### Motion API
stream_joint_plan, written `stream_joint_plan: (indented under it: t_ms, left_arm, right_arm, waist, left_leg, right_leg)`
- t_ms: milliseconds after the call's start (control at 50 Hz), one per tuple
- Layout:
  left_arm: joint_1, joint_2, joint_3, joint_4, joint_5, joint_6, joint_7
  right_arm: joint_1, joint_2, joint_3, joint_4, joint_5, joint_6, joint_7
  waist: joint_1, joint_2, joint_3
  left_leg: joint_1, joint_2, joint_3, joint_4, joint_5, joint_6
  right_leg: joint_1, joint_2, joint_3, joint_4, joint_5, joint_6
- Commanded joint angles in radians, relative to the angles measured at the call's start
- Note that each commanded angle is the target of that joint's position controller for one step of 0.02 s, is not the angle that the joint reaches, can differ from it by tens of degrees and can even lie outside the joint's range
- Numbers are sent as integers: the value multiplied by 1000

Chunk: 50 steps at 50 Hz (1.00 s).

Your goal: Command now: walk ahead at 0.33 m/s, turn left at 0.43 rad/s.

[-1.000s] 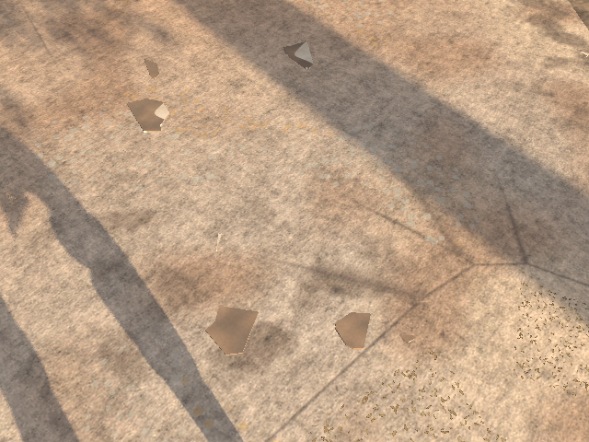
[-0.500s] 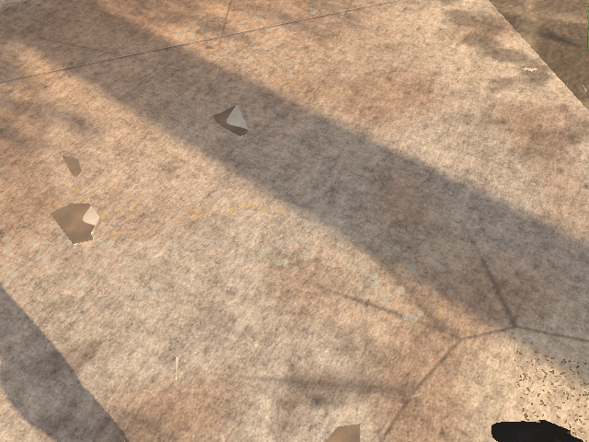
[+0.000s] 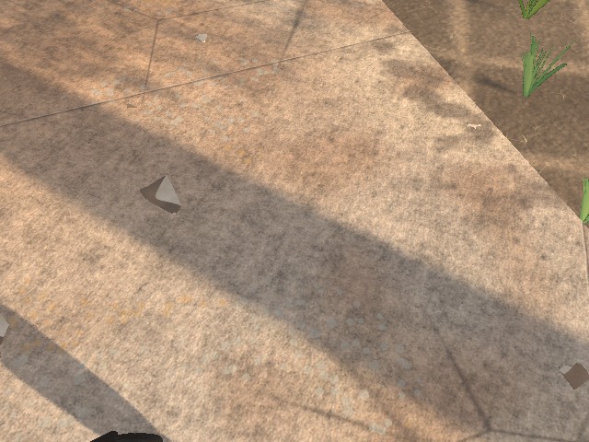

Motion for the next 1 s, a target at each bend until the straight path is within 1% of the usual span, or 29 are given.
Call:
stream_joint_plan:
  t_ms: [20, 60, 80, 100, 120, 140, 160, 180, 200, 220, 240, 300, 400, 500, 540, 560, 580, 600, 620, 660, 680, 700, 720, 760, 880, 940, 960, 980, 1000]
  left_arm:
    - [-46, 68, 11, -79, -14, -18, 14]
    - [2, 90, 16, -70, -17, -27, 23]
    - [53, 103, 21, -58, -18, -34, 30]
    - [120, 127, 28, -44, -10, -47, 40]
    - [232, 203, 45, -38, 10, -57, 55]
    - [249, 268, 60, -57, 6, -36, 54]
    - [256, 216, 63, -50, -25, -16, 47]
    - [206, 131, 41, -67, -27, -11, 47]
    - [150, 87, 27, -73, -23, -8, 50]
    - [125, 81, 23, -76, -18, -5, 55]
    - [116, 92, 26, -72, -18, -3, 59]
    - [132, 115, 38, -66, -13, -5, 59]
    - [148, 139, 51, -61, -7, 14, 58]
    - [183, 199, 75, -56, 0, 37, 44]
    - [182, 220, 84, -53, -9, 49, 40]
    - [197, 217, 86, -46, -12, 56, 39]
    - [252, 184, 81, -32, -8, 66, 33]
    - [283, 75, 53, -82, -5, 77, 25]
    - [161, 138, 62, -104, -4, 98, 42]
    - [182, 130, 63, -80, -32, 106, 36]
    - [214, 147, 70, -54, -26, 100, 33]
    - [249, 161, 76, -29, -12, 98, 30]
    - [261, 162, 77, -18, -10, 98, 26]
    - [251, 135, 70, -15, -21, 103, 20]
    - [204, 101, 49, -13, -23, 113, 30]
    - [242, 89, 42, 8, -32, 100, 43]
    - [273, 76, 36, 23, -29, 89, 47]
    - [280, 91, 34, 28, -17, 74, 53]
    - [283, 140, 35, 23, -1, 57, 58]
  right_arm:
    - [18, -173, -41, -63, -5, 1, -10]
    - [-7, -175, -46, -84, -8, 13, -19]
    - [-37, -183, -50, -98, -5, 15, -22]
    - [-62, -180, -52, -113, 7, 11, -21]
    - [-61, -133, -41, -154, 25, 3, -20]
    - [103, -60, -27, -164, 49, 15, -35]
    - [124, -147, -43, -139, 14, 39, -47]
    - [59, -158, -49, -130, -7, 55, -42]
    - [-4, -143, -48, -141, -17, 63, -31]
    - [-38, -134, -49, -152, -20, 75, -19]
    - [-40, -126, -49, -154, -24, 90, -7]
    - [-56, -121, -49, -174, -14, 111, 6]
    - [-183, -111, -33, -236, -20, 138, 26]
    - [-262, -123, -22, -290, -10, 134, 38]
    - [-246, -120, -21, -298, -7, 121, 37]
    - [-210, -126, -22, -286, -10, 110, 33]
    - [-184, -163, -29, -278, -20, 95, 21]
    - [-208, -289, -48, -321, -20, 85, 11]
    - [-134, -324, -69, -304, -21, 87, 1]
    - [-237, -215, -33, -292, -15, 88, -7]
    - [-305, -194, -26, -306, -15, 88, -10]
    - [-319, -170, -18, -311, -8, 83, -17]
    - [-307, -149, -9, -307, -5, 79, -17]
    - [-282, -142, -5, -295, -4, 70, -18]
    - [-240, -151, -1, -252, -19, 69, -19]
    - [-258, -152, 3, -233, -16, 71, -22]
    - [-277, -144, 7, -229, -8, 70, -26]
    - [-267, -116, 18, -226, -6, 63, -28]
    - [-243, -75, 30, -229, -7, 56, -25]
  waist:
    - [30, 131, -45]
    - [53, 149, -64]
    - [83, 146, -71]
    - [122, 111, -99]
    - [150, -6, -219]
    - [90, -197, -359]
    - [91, -138, -376]
    - [79, -47, -255]
    - [69, -37, -169]
    - [59, -76, -131]
    - [49, -108, -111]
    - [35, -94, -137]
    - [57, -113, -106]
    - [93, -135, -102]
    - [75, -116, -104]
    - [61, -76, -106]
    - [63, 70, -92]
    - [98, 367, -80]
    - [5, 249, -38]
    - [88, 191, 4]
    - [117, 196, -15]
    - [118, 204, -42]
    - [117, 174, -76]
    - [107, 134, -93]
    - [61, 177, -48]
    - [86, 147, -56]
    - [113, 120, -62]
    - [110, 79, -83]
    - [83, -23, -107]
  left_leg:
    - [-39, 208, -163, 55, 642, 92]
    - [-30, 196, -208, 128, 621, 57]
    - [-39, 180, -225, 182, 587, 37]
    - [-81, 134, -209, 291, 533, 9]
    - [-197, 93, -149, 506, 257, -24]
    - [-368, -31, -7, 758, -467, -37]
    - [-419, 21, 41, 876, -483, -37]
    - [-441, 55, 31, 917, -399, -47]
    - [-448, 77, 40, 899, -335, -64]
    - [-440, 96, 46, 890, -289, -80]
    - [-415, 96, 61, 899, -256, -96]
    - [-384, 85, 75, 903, -205, -110]
    - [-371, 128, 106, 707, -144, -105]
    - [-233, 116, 174, 472, -200, -70]
    - [-150, 101, 195, 317, -151, -46]
    - [-67, 83, 188, 201, -90, -31]
    - [7, 160, 34, 37, -51, -11]
    - [77, 482, -400, -46, 122, 77]
    - [-77, 522, -372, -27, 323, 190]
    - [-130, 376, -176, -26, 304, 149]
    - [-106, 313, -120, -21, 293, 114]
    - [-81, 291, -84, -6, 390, 115]
    - [-56, 289, -71, 6, 456, 119]
    - [-17, 301, -71, 7, 458, 124]
    - [-38, 307, -118, 16, 278, 140]
    - [-73, 301, -144, 56, 294, 127]
    - [-112, 286, -137, 78, 282, 97]
    - [-168, 265, -136, 87, 218, 48]
    - [-206, 204, -78, 153, 113, 4]
  right_leg:
    - [125, 85, -54, -64, 35, 1]
    - [212, 103, -28, -149, 18, -15]
    - [286, 106, -20, -232, 49, -26]
    - [416, 65, 5, -326, 152, -47]
    - [636, -156, 160, -293, 382, -101]
    - [823, -448, 405, -217, 787, -238]
    - [749, -450, 478, -234, 730, -298]
    - [645, -373, 372, -273, 609, -276]
    - [551, -305, 261, -319, 548, -242]
    - [495, -261, 183, -349, 531, -222]
    - [441, -229, 121, -371, 533, -222]
    - [404, -223, 41, -382, 544, -242]
    - [367, -237, -24, -430, 208, -242]
    - [349, -264, -64, -391, 60, -219]
    - [342, -263, -91, -321, 50, -182]
    - [303, -244, -126, -251, 20, -135]
    - [214, -185, -190, -103, -94, -64]
    - [-39, -31, -262, 148, -511, 28]
    - [-27, 13, -107, 278, -507, 21]
    - [28, -6, -43, 316, -333, 4]
    - [43, 4, -53, 315, -268, -3]
    - [63, 15, -70, 343, -238, -2]
    - [86, 21, -67, 357, -234, -1]
    - [100, 20, -58, 313, -232, 4]
    - [229, 43, -65, 10, -299, -21]
    - [347, 63, -74, -181, -234, -42]
    - [441, 56, -71, -324, -99, -51]
    - [540, -6, 7, -394, 2, -60]
    - [590, -150, 155, -439, 83, -84]
Keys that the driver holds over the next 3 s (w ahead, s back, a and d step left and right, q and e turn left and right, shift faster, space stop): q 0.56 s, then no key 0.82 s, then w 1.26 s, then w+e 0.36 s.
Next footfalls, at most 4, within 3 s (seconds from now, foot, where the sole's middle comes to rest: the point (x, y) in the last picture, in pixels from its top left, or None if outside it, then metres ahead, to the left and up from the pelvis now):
0.12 right None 0.21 -0.11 -0.78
0.58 left None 0.10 0.09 -0.78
0.98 right None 0.16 -0.10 -0.78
2.14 right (225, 429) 0.50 0.13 -0.78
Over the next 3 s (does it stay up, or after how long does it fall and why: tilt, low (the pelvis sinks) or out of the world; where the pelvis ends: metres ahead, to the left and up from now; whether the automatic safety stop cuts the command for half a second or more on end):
stays up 0.74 0.35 0.00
